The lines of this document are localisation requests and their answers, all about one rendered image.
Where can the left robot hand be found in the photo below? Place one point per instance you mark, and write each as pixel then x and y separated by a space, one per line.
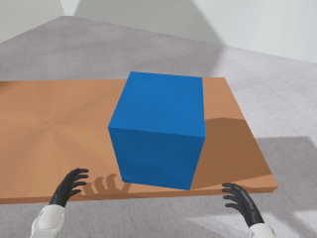
pixel 64 191

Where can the carton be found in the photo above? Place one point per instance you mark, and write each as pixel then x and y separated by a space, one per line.
pixel 158 129

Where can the table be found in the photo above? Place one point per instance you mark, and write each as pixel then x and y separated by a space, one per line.
pixel 49 128

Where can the right robot hand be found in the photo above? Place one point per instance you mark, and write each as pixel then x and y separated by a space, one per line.
pixel 245 205

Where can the left robot forearm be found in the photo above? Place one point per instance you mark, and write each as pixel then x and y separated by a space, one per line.
pixel 49 224

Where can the right robot forearm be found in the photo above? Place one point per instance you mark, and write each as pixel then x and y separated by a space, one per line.
pixel 261 230

